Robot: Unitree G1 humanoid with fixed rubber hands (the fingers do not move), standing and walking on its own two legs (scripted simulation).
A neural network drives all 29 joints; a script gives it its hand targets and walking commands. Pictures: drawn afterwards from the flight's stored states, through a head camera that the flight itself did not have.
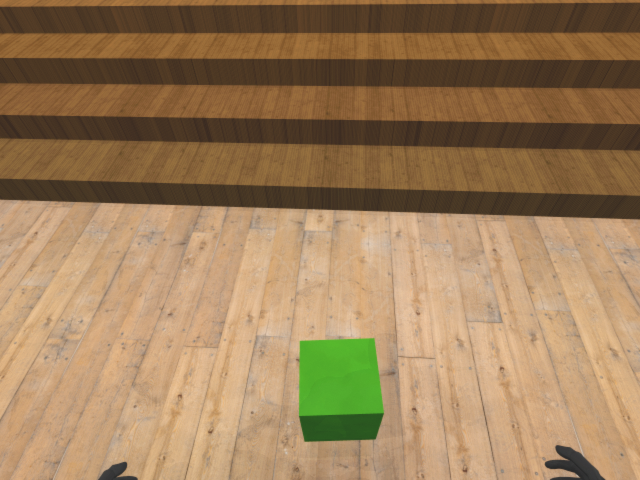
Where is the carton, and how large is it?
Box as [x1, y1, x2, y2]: [299, 338, 383, 441]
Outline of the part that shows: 373,338 300,341 299,417 305,441 375,438 383,414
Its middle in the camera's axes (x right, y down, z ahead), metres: +0.06 +0.44 +1.11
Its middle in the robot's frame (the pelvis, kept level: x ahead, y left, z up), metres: +0.45 -0.02 -0.66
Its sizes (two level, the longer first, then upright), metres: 0.210 0.200 0.250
